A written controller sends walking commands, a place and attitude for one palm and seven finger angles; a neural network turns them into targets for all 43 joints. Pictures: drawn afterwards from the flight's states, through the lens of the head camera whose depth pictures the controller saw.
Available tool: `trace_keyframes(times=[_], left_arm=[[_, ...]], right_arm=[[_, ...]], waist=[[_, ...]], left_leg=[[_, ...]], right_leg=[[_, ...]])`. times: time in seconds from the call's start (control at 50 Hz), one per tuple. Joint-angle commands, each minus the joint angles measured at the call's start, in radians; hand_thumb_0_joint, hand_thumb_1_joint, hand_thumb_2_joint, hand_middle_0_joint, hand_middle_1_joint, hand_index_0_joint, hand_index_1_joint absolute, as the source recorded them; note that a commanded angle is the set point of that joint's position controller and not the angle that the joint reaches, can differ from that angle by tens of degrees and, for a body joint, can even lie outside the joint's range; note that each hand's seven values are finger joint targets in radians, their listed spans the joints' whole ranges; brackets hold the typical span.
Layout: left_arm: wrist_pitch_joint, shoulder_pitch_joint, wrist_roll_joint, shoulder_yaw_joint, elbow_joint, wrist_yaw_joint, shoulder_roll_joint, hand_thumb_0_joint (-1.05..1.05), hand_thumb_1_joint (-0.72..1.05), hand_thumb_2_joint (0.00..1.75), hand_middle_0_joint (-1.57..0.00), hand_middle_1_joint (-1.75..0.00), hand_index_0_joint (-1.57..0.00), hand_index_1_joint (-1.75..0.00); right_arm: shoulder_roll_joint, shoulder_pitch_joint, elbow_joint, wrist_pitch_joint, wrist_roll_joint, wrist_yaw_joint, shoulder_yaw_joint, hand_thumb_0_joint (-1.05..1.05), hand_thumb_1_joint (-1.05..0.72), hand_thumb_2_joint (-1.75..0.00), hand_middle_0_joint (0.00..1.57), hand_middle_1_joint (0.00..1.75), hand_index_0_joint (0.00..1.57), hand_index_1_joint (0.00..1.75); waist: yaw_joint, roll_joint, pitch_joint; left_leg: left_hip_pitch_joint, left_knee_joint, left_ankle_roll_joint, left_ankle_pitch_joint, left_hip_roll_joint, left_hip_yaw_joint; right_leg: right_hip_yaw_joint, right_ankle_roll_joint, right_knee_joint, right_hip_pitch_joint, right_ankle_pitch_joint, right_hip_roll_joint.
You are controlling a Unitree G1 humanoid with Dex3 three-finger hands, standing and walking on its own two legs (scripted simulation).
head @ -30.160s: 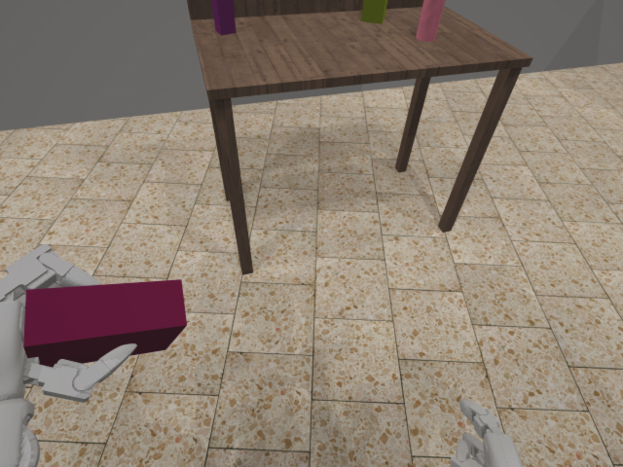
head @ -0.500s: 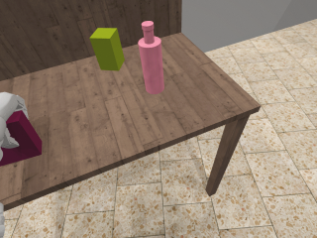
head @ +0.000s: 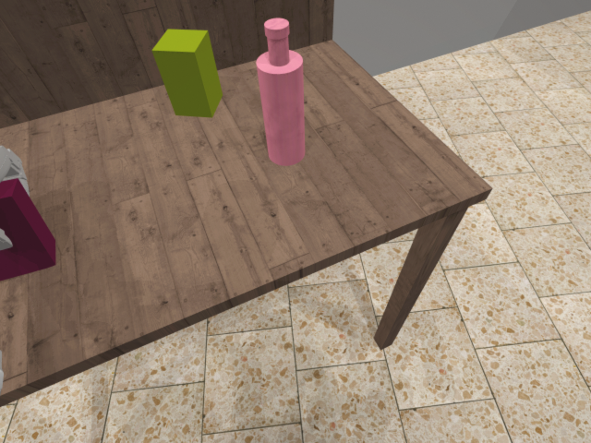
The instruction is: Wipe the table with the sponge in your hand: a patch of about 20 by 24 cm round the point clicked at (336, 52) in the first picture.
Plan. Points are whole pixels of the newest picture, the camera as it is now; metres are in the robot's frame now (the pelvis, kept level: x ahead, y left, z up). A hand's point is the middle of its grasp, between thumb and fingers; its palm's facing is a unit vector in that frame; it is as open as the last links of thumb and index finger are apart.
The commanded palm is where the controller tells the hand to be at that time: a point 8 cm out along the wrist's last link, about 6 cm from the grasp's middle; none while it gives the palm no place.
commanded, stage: wipe forward along the first lane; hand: left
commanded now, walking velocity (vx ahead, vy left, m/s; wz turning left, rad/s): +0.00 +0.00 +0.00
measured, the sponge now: (2, 245) +0.36 +0.42 +0.07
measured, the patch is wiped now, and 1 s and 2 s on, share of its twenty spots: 0.25 0.50 0.75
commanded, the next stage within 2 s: slide across to the middle lane in 0.26 s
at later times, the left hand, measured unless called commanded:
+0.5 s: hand out of the picture +0.43 +0.43 +0.13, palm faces -0.22 +0.08 -0.97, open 9.2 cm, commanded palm +0.43 +0.40 +0.17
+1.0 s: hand (49, 155) +0.46 +0.36 +0.14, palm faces -0.08 +0.02 -1.00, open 9.2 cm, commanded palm +0.44 +0.34 +0.19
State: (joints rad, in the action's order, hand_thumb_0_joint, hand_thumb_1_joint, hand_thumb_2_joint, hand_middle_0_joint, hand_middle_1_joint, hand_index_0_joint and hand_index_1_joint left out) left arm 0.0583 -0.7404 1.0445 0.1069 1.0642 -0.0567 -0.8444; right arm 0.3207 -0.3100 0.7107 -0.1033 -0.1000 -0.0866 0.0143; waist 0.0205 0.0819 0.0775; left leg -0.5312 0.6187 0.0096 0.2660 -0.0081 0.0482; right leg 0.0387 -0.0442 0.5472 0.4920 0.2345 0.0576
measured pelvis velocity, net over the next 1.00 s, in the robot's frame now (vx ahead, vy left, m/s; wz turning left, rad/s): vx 0.05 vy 0.03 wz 0.02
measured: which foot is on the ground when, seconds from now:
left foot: down 0.00-1.00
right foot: down 0.00-1.00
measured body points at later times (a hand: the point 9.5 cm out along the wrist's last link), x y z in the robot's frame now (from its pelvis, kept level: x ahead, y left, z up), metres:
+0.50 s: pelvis +0.03 +0.03 +0.01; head +0.09 +0.02 +0.45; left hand +0.43 +0.42 +0.18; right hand +0.09 -0.25 -0.13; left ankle +0.02 +0.12 -0.73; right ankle +0.02 -0.09 -0.73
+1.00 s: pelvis +0.05 +0.03 +0.01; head +0.10 +0.02 +0.46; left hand +0.46 +0.35 +0.19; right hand +0.19 -0.22 -0.11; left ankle +0.02 +0.12 -0.73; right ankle +0.02 -0.09 -0.73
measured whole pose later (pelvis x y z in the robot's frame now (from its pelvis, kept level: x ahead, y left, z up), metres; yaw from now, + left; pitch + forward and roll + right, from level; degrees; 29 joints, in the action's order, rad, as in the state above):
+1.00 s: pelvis +0.05 +0.03 +0.01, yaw +1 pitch +9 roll -1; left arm -0.15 -0.76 0.99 -0.06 0.79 -0.03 -0.62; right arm 0.28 -0.19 0.69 -0.07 -0.08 -0.05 0.00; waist -0.02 0.07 0.07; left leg -0.36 0.48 0.05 0.26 0.05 0.04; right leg 0.02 0.00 0.41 0.32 0.24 0.00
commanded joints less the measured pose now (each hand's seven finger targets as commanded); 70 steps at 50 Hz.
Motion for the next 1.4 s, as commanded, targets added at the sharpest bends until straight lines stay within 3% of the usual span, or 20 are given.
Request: trace_keyframes(times=[0.0,0.14,0.22,0.28,0.32,0.34,0.52,0.6,0.7,0.72,0.78,0.84,0.9,0.92,0.96,1.02,1.1,1.16,1.28,1.38], left_arm=[[-0.002,-0.284,0.022,0.032,-0.122,0.061,-0.257,0.0,0.1,1.3,-1.2,-1.6,-1.2,-1.6],[0.023,-0.296,0.015,0.073,-0.106,0.081,-0.287,0.0,0.1,1.3,-1.2,-1.6,-1.2,-1.6],[0.003,-0.363,0.021,0.021,-0.109,0.079,-0.247,0.0,0.1,1.3,-1.2,-1.6,-1.2,-1.6],[-0.014,-0.35,0.025,0.001,-0.094,0.071,-0.223,0.0,0.1,1.3,-1.2,-1.6,-1.2,-1.6],[-0.008,-0.347,0.02,0.007,-0.117,0.059,-0.222,0.0,0.1,1.3,-1.2,-1.6,-1.2,-1.6],[-0.01,-0.305,0.017,0.008,-0.103,0.055,-0.207,0.0,0.1,1.3,-1.2,-1.6,-1.2,-1.6],[0.025,-0.356,-0.092,-0.03,-0.335,0.071,-0.082,0.0,0.1,1.3,-1.2,-1.6,-1.2,-1.6],[-0.023,-0.379,-0.108,-0.083,-0.355,0.083,-0.011,0.0,0.1,1.3,-1.2,-1.6,-1.2,-1.6],[-0.103,-0.477,-0.085,-0.136,-0.402,0.072,0.009,0.0,0.1,1.3,-1.2,-1.6,-1.2,-1.6],[-0.106,-0.5,-0.085,-0.113,-0.428,0.068,-0.021,0.0,0.1,1.3,-1.2,-1.6,-1.2,-1.6],[-0.146,-0.485,-0.084,-0.152,-0.4,0.053,0.03,0.0,0.1,1.3,-1.2,-1.6,-1.2,-1.6],[-0.173,-0.458,-0.083,-0.127,-0.408,0.04,0.016,0.0,0.1,1.3,-1.2,-1.6,-1.2,-1.6],[-0.201,-0.423,-0.042,-0.113,-0.452,0.05,0.004,0.0,0.1,1.3,-1.2,-1.6,-1.2,-1.6],[-0.208,-0.41,-0.043,-0.062,-0.439,0.056,-0.039,0.0,0.1,1.3,-1.2,-1.6,-1.2,-1.6],[-0.234,-0.342,-0.063,-0.085,-0.435,0.056,0.016,0.0,0.1,1.3,-1.2,-1.6,-1.2,-1.6],[-0.255,-0.333,-0.063,-0.048,-0.477,0.06,-0.02,0.0,0.1,1.3,-1.2,-1.6,-1.2,-1.6],[-0.294,-0.338,-0.044,-0.085,-0.456,0.06,0.014,0.0,0.1,1.3,-1.2,-1.6,-1.2,-1.6],[-0.301,-0.265,-0.055,-0.083,-0.506,0.046,0.02,0.0,0.1,1.3,-1.2,-1.6,-1.2,-1.6],[-0.33,-0.147,-0.067,-0.119,-0.505,0.012,0.071,0.0,0.1,1.3,-1.2,-1.6,-1.2,-1.6],[-0.334,-0.09,-0.071,-0.129,-0.546,0.003,0.09,0.0,0.1,1.3,-1.2,-1.6,-1.2,-1.6]], right_arm=[[0.15,-0.049,-0.084,0.021,0.01,-0.01,0.049,0.0,-0.9,-0.9,0.2,0.3,0.2,0.3],[0.155,-0.072,-0.072,0.008,0.012,-0.006,0.058,0.0,-0.9,-0.9,0.2,0.3,0.2,0.3],[0.157,-0.072,-0.07,0.007,0.009,0.0,0.055,0.0,-0.9,-0.9,0.2,0.3,0.2,0.3],[0.155,-0.086,-0.066,0.003,0.011,0.004,0.058,0.0,-0.9,-0.9,0.2,0.3,0.2,0.3],[0.155,-0.081,-0.068,0.004,0.013,0.004,0.058,0.0,-0.9,-0.9,0.2,0.3,0.2,0.3],[0.152,-0.088,-0.066,0.001,0.015,0.005,0.061,0.0,-0.9,-0.9,0.2,0.3,0.2,0.3],[0.129,-0.025,-0.082,0.024,0.009,0.006,0.066,0.0,-0.9,-0.9,0.2,0.3,0.2,0.3],[0.125,-0.008,-0.061,0.034,0.007,0.012,0.065,0.0,-0.9,-0.9,0.2,0.3,0.2,0.3],[0.121,0.029,-0.061,0.052,0.007,0.013,0.051,0.0,-0.9,-0.9,0.2,0.3,0.2,0.3],[0.122,0.039,-0.066,0.061,0.007,0.01,0.047,0.0,-0.9,-0.9,0.2,0.3,0.2,0.3],[0.117,0.046,-0.066,0.066,0.01,0.011,0.041,0.0,-0.9,-0.9,0.2,0.3,0.2,0.3],[0.119,0.064,-0.078,0.067,0.016,0.015,0.037,0.0,-0.9,-0.9,0.2,0.3,0.2,0.3],[0.113,0.081,-0.102,0.059,0.023,0.027,0.033,0.0,-0.9,-0.9,0.2,0.3,0.2,0.3],[0.117,0.084,-0.102,0.058,0.027,0.028,0.032,0.0,-0.9,-0.9,0.2,0.3,0.2,0.3],[0.114,0.099,-0.11,0.05,0.027,0.035,0.034,0.0,-0.9,-0.9,0.2,0.3,0.2,0.3],[0.117,0.12,-0.124,0.048,0.029,0.038,0.031,0.0,-0.9,-0.9,0.2,0.3,0.2,0.3],[0.119,0.117,-0.108,0.043,0.025,0.039,0.035,0.0,-0.9,-0.9,0.2,0.3,0.2,0.3],[0.118,0.135,-0.124,0.042,0.025,0.039,0.036,0.0,-0.9,-0.9,0.2,0.3,0.2,0.3],[0.12,0.164,-0.136,0.028,0.017,0.036,0.029,0.0,-0.9,-0.9,0.2,0.3,0.2,0.3],[0.118,0.184,-0.152,0.025,0.014,0.035,0.026,0.0,-0.9,-0.9,0.2,0.3,0.2,0.3]], waist=[[0.034,-0.092,0.198],[0.028,-0.08,0.216],[0.043,-0.045,0.211],[0.044,-0.069,0.238],[0.031,-0.036,0.266],[0.024,-0.062,0.264],[0.011,-0.017,0.273],[0.024,-0.019,0.253],[0.028,0.003,0.255],[0.022,0.015,0.276],[0.026,-0.01,0.277],[0.005,-0.007,0.311],[-0.02,0.018,0.342],[-0.028,0.01,0.335],[-0.034,-0.024,0.343],[-0.046,-0.041,0.362],[-0.025,-0.06,0.328],[-0.038,-0.037,0.364],[-0.033,-0.083,0.266],[-0.042,-0.085,0.245]], left_leg=[[0.065,-0.071,0.064,-0.02,0.042,-0.027],[0.102,-0.074,0.063,-0.083,0.037,-0.02],[0.135,-0.09,0.058,-0.11,0.032,-0.01],[0.156,-0.082,0.059,-0.141,0.032,-0.009],[0.187,-0.09,0.055,-0.187,0.028,-0.005],[0.195,-0.084,0.055,-0.203,0.028,-0.006],[0.327,-0.122,0.042,-0.307,0.013,0.023],[0.372,-0.133,0.028,-0.324,0.011,0.031],[0.403,-0.155,0.018,-0.324,0.018,0.032],[0.412,-0.158,0.013,-0.354,0.017,0.037],[0.425,-0.151,0.012,-0.37,0.023,0.031],[0.434,-0.148,0.002,-0.442,0.021,0.031],[0.437,-0.143,-0.006,-0.536,0.019,0.026],[0.421,-0.14,-0.01,-0.569,0.016,0.024],[0.417,-0.132,-0.002,-0.583,0.016,0.007],[0.399,-0.136,0.005,-0.599,0.017,0.0],[0.391,-0.137,0.015,-0.54,0.022,-0.011],[0.401,-0.13,0.027,-0.543,0.03,-0.02],[0.341,-0.147,0.047,-0.407,0.041,-0.031],[0.333,-0.151,0.049,-0.388,0.044,-0.03]], right_leg=[[-0.072,-0.003,-0.124,-0.121,-0.047,-0.019],[-0.051,-0.011,-0.11,-0.102,-0.092,-0.008],[-0.039,-0.015,-0.11,-0.069,-0.094,-0.007],[-0.038,-0.015,-0.112,-0.08,-0.117,-0.003],[-0.035,-0.022,-0.109,-0.093,-0.147,-0.005],[-0.031,-0.021,-0.105,-0.098,-0.157,-0.002],[-0.019,-0.024,-0.13,-0.107,-0.183,-0.007],[-0.01,-0.02,-0.139,-0.102,-0.181,-0.01],[-0.008,-0.025,-0.149,-0.132,-0.182,-0.017],[-0.01,-0.031,-0.149,-0.147,-0.199,-0.018],[-0.004,-0.028,-0.151,-0.16,-0.214,-0.019],[-0.001,-0.031,-0.144,-0.2,-0.259,-0.02],[0.001,-0.033,-0.133,-0.231,-0.299,-0.022],[0.0,-0.037,-0.132,-0.246,-0.33,-0.022],[0.0,-0.027,-0.127,-0.269,-0.369,-0.026],[-0.003,-0.025,-0.124,-0.307,-0.412,-0.031],[0.0,-0.019,-0.127,-0.29,-0.398,-0.029],[-0.009,-0.019,-0.123,-0.332,-0.435,-0.033],[-0.006,-0.014,-0.136,-0.325,-0.399,-0.035],[-0.008,-0.016,-0.134,-0.33,-0.391,-0.035]])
